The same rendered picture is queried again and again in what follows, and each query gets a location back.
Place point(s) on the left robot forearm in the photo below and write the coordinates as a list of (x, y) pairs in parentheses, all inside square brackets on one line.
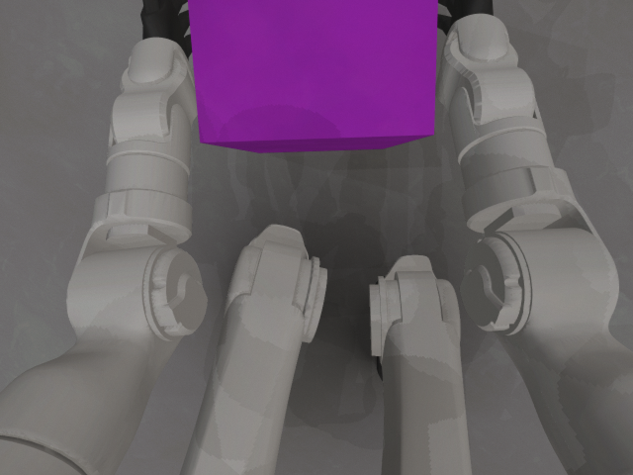
[(149, 154)]

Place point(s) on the carton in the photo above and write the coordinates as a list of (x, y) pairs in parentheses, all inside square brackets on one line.
[(314, 75)]

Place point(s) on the robot left upper arm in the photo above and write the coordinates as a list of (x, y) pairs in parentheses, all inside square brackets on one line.
[(78, 414)]

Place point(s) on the robot left hand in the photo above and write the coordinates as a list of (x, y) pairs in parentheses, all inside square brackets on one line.
[(160, 19)]

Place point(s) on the left robot shin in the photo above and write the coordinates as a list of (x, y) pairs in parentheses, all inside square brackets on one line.
[(246, 267)]

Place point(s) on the robot right hand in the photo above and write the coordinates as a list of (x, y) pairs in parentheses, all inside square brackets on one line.
[(462, 8)]

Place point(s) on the right robot thigh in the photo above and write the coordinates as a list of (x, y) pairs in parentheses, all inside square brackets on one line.
[(425, 424)]

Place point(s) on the robot right upper arm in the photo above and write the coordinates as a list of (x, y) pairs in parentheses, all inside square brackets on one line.
[(548, 295)]

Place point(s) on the right robot forearm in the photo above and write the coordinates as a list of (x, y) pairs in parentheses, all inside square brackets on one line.
[(510, 179)]

